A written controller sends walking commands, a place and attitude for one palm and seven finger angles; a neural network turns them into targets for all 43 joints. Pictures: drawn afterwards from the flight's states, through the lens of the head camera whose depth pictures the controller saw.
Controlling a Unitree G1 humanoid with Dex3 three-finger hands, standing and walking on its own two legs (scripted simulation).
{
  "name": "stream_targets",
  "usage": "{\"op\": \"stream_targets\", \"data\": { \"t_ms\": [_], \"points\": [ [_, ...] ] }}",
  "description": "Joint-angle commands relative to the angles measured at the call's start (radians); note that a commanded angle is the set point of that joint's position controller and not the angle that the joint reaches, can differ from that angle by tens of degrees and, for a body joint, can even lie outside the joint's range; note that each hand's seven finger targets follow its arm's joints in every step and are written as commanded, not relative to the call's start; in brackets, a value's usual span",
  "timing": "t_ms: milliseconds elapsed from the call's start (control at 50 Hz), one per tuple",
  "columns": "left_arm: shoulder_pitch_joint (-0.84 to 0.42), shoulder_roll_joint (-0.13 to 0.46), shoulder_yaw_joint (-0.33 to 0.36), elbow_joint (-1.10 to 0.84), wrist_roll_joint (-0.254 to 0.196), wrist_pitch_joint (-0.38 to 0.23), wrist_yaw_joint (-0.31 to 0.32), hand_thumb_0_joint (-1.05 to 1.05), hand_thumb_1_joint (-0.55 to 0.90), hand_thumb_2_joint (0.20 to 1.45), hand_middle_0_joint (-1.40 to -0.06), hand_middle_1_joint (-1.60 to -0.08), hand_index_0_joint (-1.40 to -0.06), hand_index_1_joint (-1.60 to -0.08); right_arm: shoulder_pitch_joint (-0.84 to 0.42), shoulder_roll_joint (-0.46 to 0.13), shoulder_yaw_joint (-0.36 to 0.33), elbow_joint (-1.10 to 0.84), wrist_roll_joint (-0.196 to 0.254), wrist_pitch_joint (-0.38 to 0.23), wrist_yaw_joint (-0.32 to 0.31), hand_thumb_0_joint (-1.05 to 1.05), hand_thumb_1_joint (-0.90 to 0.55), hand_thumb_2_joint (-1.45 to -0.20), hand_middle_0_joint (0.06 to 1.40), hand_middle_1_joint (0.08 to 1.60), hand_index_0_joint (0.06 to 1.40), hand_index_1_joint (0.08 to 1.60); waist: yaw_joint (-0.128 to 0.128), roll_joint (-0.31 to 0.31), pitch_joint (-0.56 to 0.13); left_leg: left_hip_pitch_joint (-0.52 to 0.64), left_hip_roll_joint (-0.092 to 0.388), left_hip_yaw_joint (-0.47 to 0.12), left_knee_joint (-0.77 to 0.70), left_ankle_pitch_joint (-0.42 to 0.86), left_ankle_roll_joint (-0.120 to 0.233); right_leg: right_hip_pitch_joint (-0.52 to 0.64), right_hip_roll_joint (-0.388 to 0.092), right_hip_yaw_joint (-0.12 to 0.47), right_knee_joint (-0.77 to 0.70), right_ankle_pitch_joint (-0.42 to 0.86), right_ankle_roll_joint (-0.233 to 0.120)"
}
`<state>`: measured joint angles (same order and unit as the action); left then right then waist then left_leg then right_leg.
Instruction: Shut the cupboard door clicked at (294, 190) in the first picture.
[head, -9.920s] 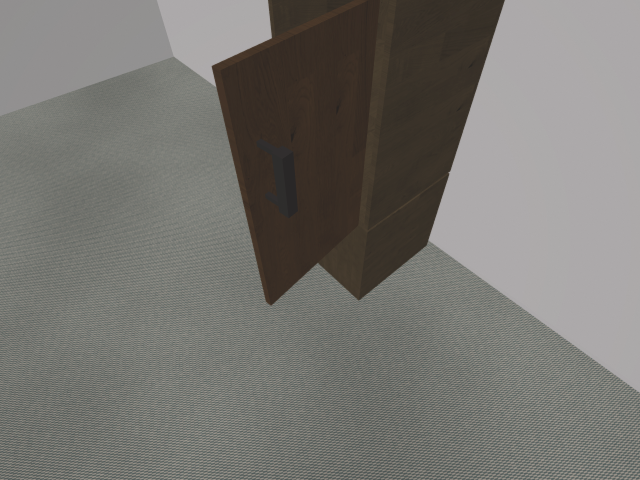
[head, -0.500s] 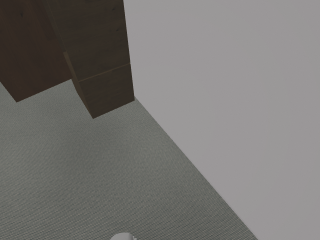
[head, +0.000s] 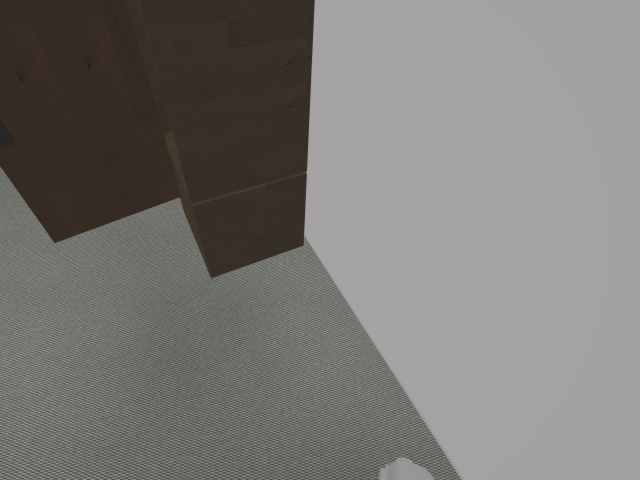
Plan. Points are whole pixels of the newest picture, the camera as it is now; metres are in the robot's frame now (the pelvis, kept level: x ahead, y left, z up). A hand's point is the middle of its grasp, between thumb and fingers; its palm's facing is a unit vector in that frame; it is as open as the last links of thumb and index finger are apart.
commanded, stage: walk to a spot facing it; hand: left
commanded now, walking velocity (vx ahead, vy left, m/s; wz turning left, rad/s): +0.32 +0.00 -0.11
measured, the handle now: out of the picture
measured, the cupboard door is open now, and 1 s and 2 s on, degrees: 98 98 98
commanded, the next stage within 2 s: turn to face it in 0.10 s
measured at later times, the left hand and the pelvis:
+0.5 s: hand (241, 389) +0.28 +0.15 -0.18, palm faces +0.14 -0.98 -0.17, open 7.1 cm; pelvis +0.19 -0.04 -0.01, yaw +8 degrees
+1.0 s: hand (203, 380) +0.29 +0.21 -0.17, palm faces +0.38 -0.89 -0.25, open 7.3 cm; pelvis +0.27 -0.02 -0.01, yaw +22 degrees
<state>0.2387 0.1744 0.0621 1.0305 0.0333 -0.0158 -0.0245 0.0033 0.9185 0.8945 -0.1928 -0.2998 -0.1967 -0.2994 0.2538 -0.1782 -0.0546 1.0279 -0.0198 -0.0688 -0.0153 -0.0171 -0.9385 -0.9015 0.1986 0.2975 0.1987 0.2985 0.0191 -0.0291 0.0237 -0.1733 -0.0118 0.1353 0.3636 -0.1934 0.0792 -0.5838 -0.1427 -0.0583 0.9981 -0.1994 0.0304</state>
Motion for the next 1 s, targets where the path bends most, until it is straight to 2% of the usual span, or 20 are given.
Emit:
{"op": "stream_targets", "data": {
  "t_ms": [0,120,180,200,220,240,280,320,360,520,540,560,580,600,660,720,800,880,960,980],
  "points": [
    [-0.079,0.052,0.004,-0.078,-0.004,-0.007,-0.012,0.000,0.900,0.900,-0.200,-0.300,-0.200,-0.300,0.117,-0.118,-0.013,-0.006,-0.003,-0.015,0.002,0.000,-0.900,-0.900,0.200,0.300,0.200,0.300,-0.036,0.109,0.059,0.023,0.278,-0.178,-0.253,-0.025,0.091,-0.030,-0.011,0.009,-0.144,0.090,0.003],
    [-0.199,0.065,-0.012,-0.122,-0.007,-0.014,-0.013,0.000,0.900,0.900,-0.200,-0.300,-0.200,-0.300,0.199,-0.126,-0.004,0.038,-0.013,-0.009,-0.002,0.000,-0.900,-0.900,0.200,0.300,0.200,0.300,-0.068,0.128,0.066,0.124,0.277,-0.115,-0.122,0.312,0.072,0.084,0.053,-0.047,-0.361,0.049,-0.027],
    [-0.046,0.102,-0.001,-0.076,-0.005,-0.030,-0.006,0.000,0.900,0.900,-0.200,-0.300,-0.200,-0.300,0.198,-0.115,0.003,0.056,-0.008,0.000,-0.004,0.000,-0.900,-0.900,0.200,0.300,0.200,0.300,0.009,0.067,-0.004,0.042,0.215,-0.079,0.113,0.391,0.017,0.420,0.104,-0.068,-0.494,0.107,-0.052],
    [0.099,0.163,0.017,-0.031,-0.002,-0.044,0.004,0.000,0.900,0.900,-0.200,-0.300,-0.200,-0.300,0.187,-0.088,0.007,0.050,0.005,-0.003,-0.002,0.000,-0.900,-0.900,0.200,0.300,0.200,0.300,0.069,-0.021,-0.094,-0.160,0.156,-0.054,0.327,0.302,-0.024,0.721,-0.008,0.066,-0.473,0.305,-0.089],
    [0.232,0.250,0.037,0.011,-0.006,-0.052,0.014,0.000,0.900,0.900,-0.200,-0.300,-0.200,-0.300,0.223,-0.055,0.009,0.032,0.018,-0.002,-0.003,0.000,-0.900,-0.900,0.200,0.300,0.200,0.300,0.088,-0.213,-0.202,-0.366,0.018,0.010,0.619,-0.255,-0.077,0.935,-0.287,0.326,-0.538,0.556,-0.196],
    [0.242,0.288,0.032,0.001,-0.019,-0.042,0.018,0.000,0.900,0.900,-0.200,-0.300,-0.200,-0.300,0.198,-0.078,0.007,0.017,0.021,0.010,-0.006,0.000,-0.900,-0.900,0.200,0.300,0.200,0.300,0.090,-0.140,-0.193,-0.371,0.036,-0.078,0.799,-0.461,-0.080,0.803,-0.369,0.360,-0.614,0.546,-0.268],
    [0.093,0.197,0.019,-0.041,-0.021,-0.041,0.037,0.000,0.900,0.900,-0.200,-0.300,-0.200,-0.300,0.099,-0.063,0.006,-0.003,0.012,0.028,-0.007,0.000,-0.900,-0.900,0.200,0.300,0.200,0.300,0.040,-0.170,-0.091,-0.427,0.111,-0.145,0.866,-0.361,-0.094,0.614,-0.319,0.264,-0.654,0.530,-0.238],
    [0.013,0.142,0.006,-0.063,-0.023,-0.041,0.042,0.000,0.900,0.900,-0.200,-0.300,-0.200,-0.300,0.087,-0.040,0.005,0.004,0.007,0.058,0.002,0.000,-0.900,-0.900,0.200,0.300,0.200,0.300,-0.008,-0.128,-0.070,-0.350,0.128,-0.129,0.803,-0.271,-0.111,0.455,-0.261,0.084,-0.695,0.468,-0.191],
    [-0.036,0.140,0.008,-0.073,-0.017,-0.041,0.044,0.000,0.900,0.900,-0.200,-0.300,-0.200,-0.300,0.107,-0.015,0.003,0.007,0.006,0.077,0.017,0.000,-0.900,-0.900,0.200,0.300,0.200,0.300,-0.042,-0.134,-0.058,-0.291,0.129,-0.091,0.713,-0.216,-0.123,0.365,-0.237,-0.005,-0.721,0.360,-0.161],
    [-0.038,0.188,0.035,-0.091,-0.016,-0.009,0.037,0.000,0.900,0.900,-0.200,-0.300,-0.200,-0.300,0.014,-0.054,-0.009,-0.086,-0.006,0.082,0.043,0.000,-0.900,-0.900,0.200,0.300,0.200,0.300,-0.042,-0.059,-0.042,-0.098,0.057,0.023,0.242,-0.025,-0.122,0.325,-0.205,-0.129,-0.547,0.103,-0.077],
    [-0.042,0.184,0.033,-0.104,-0.020,0.001,0.034,0.000,0.900,0.900,-0.200,-0.300,-0.200,-0.300,0.052,-0.104,-0.021,-0.089,-0.007,0.079,0.042,0.000,-0.900,-0.900,0.200,0.300,0.200,0.300,-0.070,0.034,-0.065,0.005,0.080,-0.031,0.168,0.047,-0.104,0.257,-0.176,-0.152,-0.426,0.011,-0.040],
    [-0.034,0.132,0.027,-0.131,-0.024,0.013,0.029,0.000,0.900,0.900,-0.200,-0.300,-0.200,-0.300,0.111,-0.211,-0.046,-0.103,-0.013,0.073,0.035,0.000,-0.900,-0.900,0.200,0.300,0.200,0.300,-0.100,0.307,-0.084,0.081,0.288,-0.374,0.055,0.189,0.005,0.082,-0.043,-0.191,-0.177,-0.262,0.035],
    [-0.079,0.111,0.011,-0.181,-0.024,0.019,0.032,0.000,0.900,0.900,-0.200,-0.300,-0.200,-0.300,0.165,-0.299,-0.061,-0.106,-0.015,0.075,0.018,0.000,-0.900,-0.900,0.200,0.300,0.200,0.300,-0.134,0.356,-0.125,0.102,0.453,-0.606,-0.039,0.296,0.134,-0.007,0.040,-0.088,0.063,-0.522,0.052],
    [-0.127,0.129,0.013,-0.198,-0.017,0.026,0.037,0.000,0.900,0.900,-0.200,-0.300,-0.200,-0.300,0.143,-0.309,-0.064,-0.109,-0.013,0.073,0.007,0.000,-0.900,-0.900,0.200,0.300,0.200,0.300,-0.127,0.225,-0.137,0.063,0.437,-0.624,-0.044,0.192,0.155,-0.031,0.045,0.008,0.178,-0.468,0.038],
    [-0.094,0.130,0.019,-0.161,-0.014,0.029,0.034,0.000,0.900,0.900,-0.200,-0.300,-0.200,-0.300,-0.010,-0.230,-0.038,-0.157,-0.009,0.062,-0.006,0.000,-0.900,-0.900,0.200,0.300,0.200,0.300,-0.050,0.190,-0.098,-0.025,0.323,-0.459,-0.038,0.194,0.090,-0.032,0.020,0.074,0.229,-0.245,0.041],
    [-0.045,0.129,0.019,-0.148,-0.015,0.039,0.033,0.000,0.900,0.900,-0.200,-0.300,-0.200,-0.300,-0.046,-0.223,-0.034,-0.165,-0.006,0.061,-0.005,0.000,-0.900,-0.900,0.200,0.300,0.200,0.300,-0.030,0.150,-0.123,-0.005,0.268,-0.356,-0.020,0.271,0.071,0.038,0.038,0.062,0.118,-0.209,0.048],
    [-0.069,0.134,0.015,-0.177,-0.016,0.044,0.036,0.000,0.900,0.900,-0.200,-0.300,-0.200,-0.300,-0.041,-0.240,-0.043,-0.165,-0.006,0.074,0.001,0.000,-0.900,-0.900,0.200,0.300,0.200,0.300,-0.046,0.125,-0.118,0.019,0.259,-0.400,-0.024,0.214,0.087,0.067,0.065,0.056,-0.015,-0.227,0.051],
    [-0.079,0.138,0.014,-0.201,-0.016,0.044,0.038,0.000,0.900,0.900,-0.200,-0.300,-0.200,-0.300,-0.067,-0.248,-0.056,-0.173,-0.009,0.090,0.007,0.000,-0.900,-0.900,0.200,0.300,0.200,0.300,-0.048,0.194,-0.087,-0.043,0.232,-0.438,-0.018,0.132,0.079,0.157,0.095,0.043,-0.170,-0.238,0.042],
    [0.015,0.158,0.019,-0.186,-0.020,0.030,0.045,0.000,0.900,0.900,-0.200,-0.300,-0.200,-0.300,-0.122,-0.233,-0.058,-0.190,0.002,0.099,0.011,0.000,-0.900,-0.900,0.200,0.300,0.200,0.300,-0.001,0.157,-0.086,-0.174,0.171,-0.441,0.060,0.127,0.033,0.405,0.123,0.029,-0.473,-0.086,0.023],
    [0.050,0.193,0.029,-0.183,-0.018,0.022,0.052,0.000,0.900,0.900,-0.200,-0.300,-0.200,-0.300,-0.128,-0.202,-0.054,-0.198,0.008,0.100,0.016,0.000,-0.900,-0.900,0.200,0.300,0.200,0.300,0.018,0.066,-0.092,-0.273,0.115,-0.407,0.137,0.037,-0.011,0.525,0.051,0.104,-0.616,-0.072,0.002]
  ]
}}
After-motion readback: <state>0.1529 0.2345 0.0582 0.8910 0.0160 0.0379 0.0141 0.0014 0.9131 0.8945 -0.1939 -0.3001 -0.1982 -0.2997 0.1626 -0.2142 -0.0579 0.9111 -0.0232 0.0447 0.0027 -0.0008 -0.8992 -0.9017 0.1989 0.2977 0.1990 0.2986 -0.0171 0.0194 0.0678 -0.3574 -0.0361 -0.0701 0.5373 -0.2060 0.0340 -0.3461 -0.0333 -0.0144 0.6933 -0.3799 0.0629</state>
